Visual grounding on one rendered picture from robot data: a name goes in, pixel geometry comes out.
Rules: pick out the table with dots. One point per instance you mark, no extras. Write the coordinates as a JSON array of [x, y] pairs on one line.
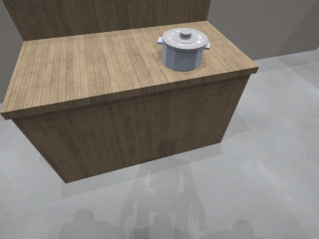
[[90, 90]]

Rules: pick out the pot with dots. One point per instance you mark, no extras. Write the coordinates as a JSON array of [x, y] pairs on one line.
[[179, 60]]

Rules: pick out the lid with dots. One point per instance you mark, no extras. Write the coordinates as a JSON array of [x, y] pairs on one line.
[[172, 38]]

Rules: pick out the knob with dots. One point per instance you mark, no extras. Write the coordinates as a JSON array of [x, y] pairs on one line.
[[185, 33]]

